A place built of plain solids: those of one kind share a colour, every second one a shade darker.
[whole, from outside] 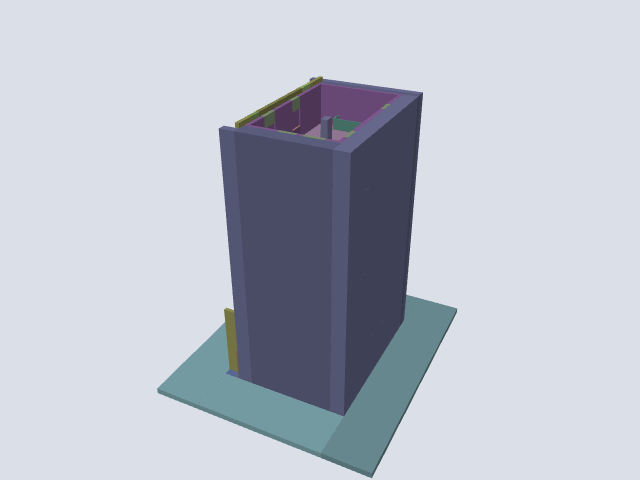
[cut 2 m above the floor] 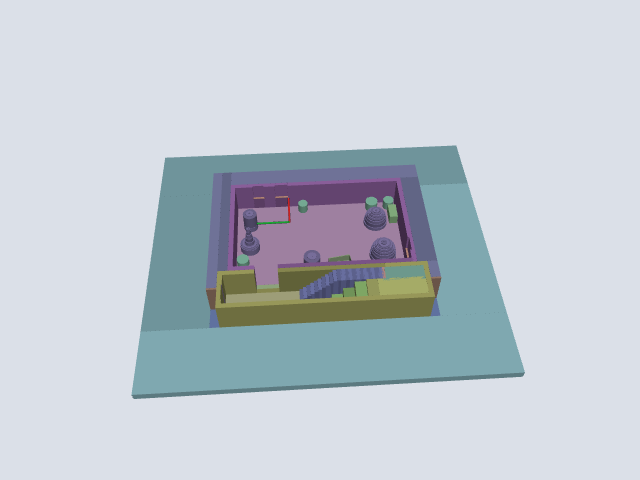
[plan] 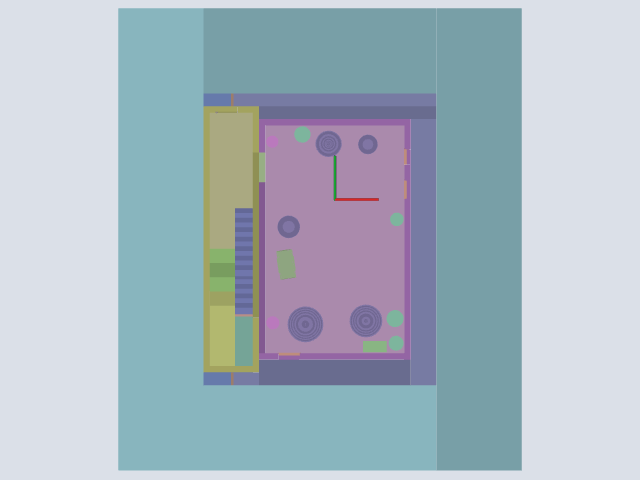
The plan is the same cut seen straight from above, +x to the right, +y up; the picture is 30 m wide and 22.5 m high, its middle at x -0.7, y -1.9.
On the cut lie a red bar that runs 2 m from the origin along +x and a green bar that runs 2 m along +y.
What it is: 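A harbour's pilots' and signal tower of tall halls, each with a gallery across one end; two of its long stairs turn on winders round a masonry block, nothing at their outer side; a gallery's edge bare for a stretch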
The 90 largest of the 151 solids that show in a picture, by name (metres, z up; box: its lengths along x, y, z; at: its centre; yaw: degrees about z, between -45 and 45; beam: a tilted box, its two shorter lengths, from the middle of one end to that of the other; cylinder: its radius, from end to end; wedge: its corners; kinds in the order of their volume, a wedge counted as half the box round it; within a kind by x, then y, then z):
{
 "wall_fill_1": {"box": [1.2, 0.6, 4.49], "at": [-4.16, -8.4, 1.89]},
 "wall_fill_2": {"box": [1.2, 0.6, 4.05], "at": [-4.16, -8.4, 6.16]},
 "wall_fill_3": {"box": [1.2, 0.6, 3.11], "at": [-4.16, -8.4, 9.74]},
 "wall_fill_4": {"box": [1.2, 0.6, 3.74], "at": [-4.16, -8.4, 13.17]},
 "wall_fill_5": {"box": [1.2, 0.6, 3.14], "at": [-4.16, -8.4, 16.61]},
 "wall_fill_6": {"box": [1.2, 0.6, 3.59], "at": [-4.16, -8.4, 19.98]},
 "wall_fill_7": {"box": [7.12, 1.2, 4.49], "at": [0.0, -8.11, 1.89]},
 "wall_fill_8": {"box": [7.12, 1.2, 4.05], "at": [0.0, -8.11, 6.16]},
 "wall_fill_9": {"box": [7.12, 1.2, 3.11], "at": [0.0, -8.11, 9.74]},
 "wall_fill_10": {"box": [7.12, 1.2, 3.74], "at": [0.0, -8.11, 13.17]},
 "wall_fill_11": {"box": [7.12, 1.2, 3.14], "at": [0.0, -8.11, 16.61]},
 "wall_fill_12": {"box": [7.12, 1.2, 3.59], "at": [0.0, -8.11, 19.98]},
 "wall_fill_13": {"box": [9.51, 0.6, 4.49], "at": [0.0, 4.67, 1.89]},
 "wall_fill_14": {"box": [9.51, 0.6, 4.05], "at": [0.0, 4.67, 6.16]},
 "wall_fill_15": {"box": [9.51, 0.6, 3.11], "at": [0.0, 4.67, 9.74]},
 "wall_fill_16": {"box": [9.51, 0.6, 3.74], "at": [0.0, 4.67, 13.17]},
 "wall_fill_17": {"box": [9.51, 0.6, 3.14], "at": [0.0, 4.67, 16.61]},
 "wall_fill_18": {"box": [9.51, 0.6, 3.59], "at": [0.0, 4.67, 19.98]},
 "wall_fill_19": {"box": [8.31, 0.6, 4.49], "at": [0.6, 4.07, 1.89]},
 "wall_fill_20": {"box": [8.31, 0.6, 4.05], "at": [0.6, 4.07, 6.16]},
 "wall_fill_21": {"box": [8.31, 0.6, 3.11], "at": [0.6, 4.07, 9.74]},
 "wall_fill_22": {"box": [8.31, 0.6, 3.74], "at": [0.6, 4.07, 13.17]},
 "wall_fill_23": {"box": [8.31, 0.6, 3.14], "at": [0.6, 4.07, 16.61]},
 "wall_fill_24": {"box": [8.31, 0.6, 3.59], "at": [0.6, 4.07, 19.98]},
 "wall_fill_25": {"box": [1.2, 12.48, 4.49], "at": [4.16, -2.47, 1.89]},
 "wall_fill_26": {"box": [1.2, 12.48, 4.05], "at": [4.16, -2.47, 6.16]},
 "wall_fill_27": {"box": [1.2, 12.48, 3.11], "at": [4.16, -2.47, 9.74]},
 "wall_fill_28": {"box": [1.2, 12.48, 3.74], "at": [4.16, -2.47, 13.17]},
 "wall_fill_29": {"box": [1.2, 12.48, 3.14], "at": [4.16, -2.47, 16.61]},
 "wall_fill_30": {"box": [1.2, 12.48, 3.59], "at": [4.16, -2.47, 19.98]},
 "ground_garden_1": {"box": [4.0, 21.67, 0.5], "at": [-8.16, -1.87, -0.27]},
 "ground_garden_2": {"box": [10.92, 4.0, 0.5], "at": [-0.7, -10.71, -0.27]},
 "ground_garden_3": {"box": [10.92, 4.0, 0.5], "at": [-0.7, 6.97, -0.27]},
 "ground_garden_4": {"box": [4.0, 21.67, 0.5], "at": [6.75, -1.87, -0.27]},
 "wall_yard_1": {"box": [0.3, 12.47, 2.69], "at": [-6.01, -1.87, 1.19]},
 "wall_yard_2": {"box": [1.05, 0.26, 2.1], "at": [-5.09, 4.24, 1.05]},
 "wall_yard_3": {"box": [2.31, 0.3, 3.3], "at": [-5.01, -7.96, 4.55]},
 "wall_yard_4": {"box": [2.61, 0.3, 3.05], "at": [-4.86, -7.96, 1.37]},
 "wall_yard_5": {"box": [1.0, 0.3, 2.87], "at": [-4.06, 4.22, 1.28]},
 "wall_yard_6": {"box": [0.3, 1.61, 22.27], "at": [-3.71, -7.3, 10.98]},
 "wall_yard_7": {"box": [0.3, 0.94, 4.64], "at": [-3.71, -6.02, 2.17]},
 "wall_yard_8": {"box": [0.3, 6.36, 22.27], "at": [-3.71, -2.37, 10.98]},
 "wall_yard_9": {"box": [0.3, 2.17, 22.27], "at": [-3.71, 3.28, 10.98]},
 "wall_1": {"box": [0.3, 2.16, 3.59], "at": [-3.41, -6.43, 19.98]},
 "wall_2": {"box": [0.3, 8.32, 4.49], "at": [-3.41, -3.35, 1.89]},
 "wall_3": {"box": [0.3, 2.56, 3.59], "at": [-3.41, -2.62, 19.98]},
 "wall_4": {"box": [0.3, 3.9, 3.59], "at": [-3.41, 1.82, 19.98]},
 "wall_5": {"box": [0.3, 1.57, 4.49], "at": [-3.41, 2.98, 1.89]},
 "wall_6": {"box": [0.92, 0.3, 4.49], "at": [-3.1, -7.36, 1.89]},
 "wall_7": {"box": [2.54, 0.3, 3.59], "at": [-2.29, -7.36, 19.98]},
 "wall_8": {"box": [7.12, 0.3, 4.49], "at": [0.0, 3.62, 1.89]},
 "wall_9": {"box": [7.12, 0.3, 3.59], "at": [0.0, 3.62, 19.98]},
 "wall_10": {"box": [5.2, 0.3, 4.49], "at": [0.96, -7.36, 1.89]},
 "wall_11": {"box": [0.3, 7.55, 4.49], "at": [3.41, -3.74, 1.89]},
 "wall_12": {"box": [0.3, 5.06, 3.59], "at": [3.41, -2.64, 19.98]},
 "wall_13": {"box": [0.3, 0.74, 4.49], "at": [3.41, 1.26, 1.89]},
 "wall_14": {"box": [0.3, 2.65, 3.59], "at": [3.41, 2.45, 19.98]},
 "wall_15": {"box": [0.3, 1.42, 4.49], "at": [3.41, 3.06, 1.89]},
 "floor_1": {"box": [6.52, 9.74, 0.35], "at": [0.0, -2.34, 18.36]},
 "floor_2": {"box": [6.52, 10.68, 0.35], "at": [0.0, -1.87, -0.18]},
 "wall_over_yard_1": {"box": [0.3, 0.94, 15.14], "at": [-3.71, -6.02, 14.55]},
 "wall_over_yard_2": {"box": [0.3, 1.39, 19.62], "at": [-3.71, 1.5, 12.31]},
 "wall_terr_1": {"box": [1.18, 2.82, 2.94], "at": [-5.27, -6.39, 1.42]},
 "wall_terr_2": {"box": [1.18, 0.67, 2.36], "at": [-5.27, -4.65, 1.13]},
 "step_1": {"box": [0.83, 0.3, 4.34], "at": [-4.27, -5.23, 2.12]},
 "step_2": {"box": [0.83, 0.3, 4.15], "at": [-4.27, -5.0, 2.02]},
 "step_3": {"box": [0.83, 0.3, 3.95], "at": [-4.27, -4.78, 1.92]},
 "step_4": {"box": [0.83, 0.3, 3.76], "at": [-4.27, -4.56, 1.83]},
 "step_5": {"box": [0.83, 0.3, 3.56], "at": [-4.27, -4.34, 1.73]},
 "step_6": {"box": [0.83, 0.3, 3.37], "at": [-4.27, -4.12, 1.63]},
 "step_7": {"box": [0.83, 0.3, 3.17], "at": [-4.27, -3.89, 1.53]},
 "step_8": {"box": [0.83, 0.3, 2.98], "at": [-4.27, -3.67, 1.44]},
 "step_9": {"box": [0.83, 0.3, 2.78], "at": [-4.27, -3.45, 1.34]},
 "step_10": {"box": [0.83, 0.3, 2.59], "at": [-4.27, -3.23, 1.24]},
 "step_11": {"box": [0.83, 0.3, 2.39], "at": [-4.27, -3.0, 1.14]},
 "step_12": {"box": [0.83, 0.3, 2.2], "at": [-4.27, -2.78, 1.05]},
 "step_13": {"box": [0.83, 0.3, 2.0], "at": [-4.27, -2.56, 0.95]},
 "floor_yard_1": {"box": [2.01, 11.88, 0.35], "at": [-4.86, -1.87, -0.18]},
 "wall_pier_out_1": {"box": [0.83, 2.32, 4.29], "at": [-4.27, -6.64, 2.09]},
 "store_buoy_1": {"cylinder": 0.51, "from": [-2.17, -1.28, 0.37], "to": [-2.17, -1.28, 1.21]},
 "store_buoy_2": {"cylinder": 0.84, "from": [-1.38, -5.85, -0.02], "to": [-1.38, -5.85, 0.29]},
 "store_buoy_3": {"cylinder": 0.79, "from": [-1.38, -5.85, 0.29], "to": [-1.38, -5.85, 0.59]},
 "store_buoy_4": {"cylinder": 0.62, "from": [-0.3, 2.61, -0.02], "to": [-0.3, 2.61, 0.49]},
 "store_buoy_5": {"cylinder": 0.77, "from": [1.45, -5.7, -0.02], "to": [1.45, -5.7, 0.26]},
 "store_buoy_6": {"cylinder": 0.72, "from": [1.45, -5.7, 0.26], "to": [1.45, -5.7, 0.55]},
 "store_buoy_7": {"cylinder": 0.44, "from": [1.55, 2.58, 0.39], "to": [1.55, 2.58, 1.28]},
 "floor_quay_1": {"box": [2.31, 0.6, 0.5], "at": [-5.01, -8.4, -0.27]},
 "floor_quay_2": {"box": [2.31, 0.6, 0.5], "at": [-5.01, 4.67, -0.27]},
 "winch_case_1": {"box": [0.55, 0.8, 2.22], "at": [-0.62, -0.96, 19.62]},
 "wall_head_1": {"box": [1.63, 0.3, 1.07], "at": [1.58, -7.36, 21.24]}
}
